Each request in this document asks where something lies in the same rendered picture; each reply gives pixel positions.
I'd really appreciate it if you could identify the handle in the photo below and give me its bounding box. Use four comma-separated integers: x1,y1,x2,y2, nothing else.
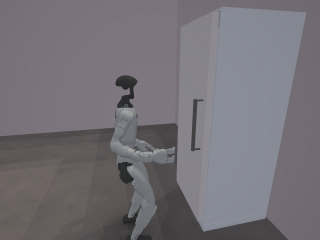
191,99,204,152

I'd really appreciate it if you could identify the robot right hand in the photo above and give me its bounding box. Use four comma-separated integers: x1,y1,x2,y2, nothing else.
153,147,175,164

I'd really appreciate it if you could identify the left robot forearm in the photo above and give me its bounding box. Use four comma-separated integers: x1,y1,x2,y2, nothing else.
135,138,140,146

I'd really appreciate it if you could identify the right robot forearm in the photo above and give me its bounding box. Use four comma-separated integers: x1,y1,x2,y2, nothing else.
111,141,153,163

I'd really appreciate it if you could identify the left robot foot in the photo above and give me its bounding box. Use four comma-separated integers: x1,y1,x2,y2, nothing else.
122,213,138,224

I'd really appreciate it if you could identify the robot left hand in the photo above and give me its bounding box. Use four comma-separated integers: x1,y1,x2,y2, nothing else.
137,140,155,152

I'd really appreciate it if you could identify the right robot shin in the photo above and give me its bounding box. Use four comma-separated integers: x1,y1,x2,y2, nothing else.
131,203,157,240

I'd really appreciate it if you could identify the fridge door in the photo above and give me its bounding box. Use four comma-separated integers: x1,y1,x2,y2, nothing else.
176,11,220,222

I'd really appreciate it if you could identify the right robot upper arm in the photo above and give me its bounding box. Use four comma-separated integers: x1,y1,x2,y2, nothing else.
110,108,134,152

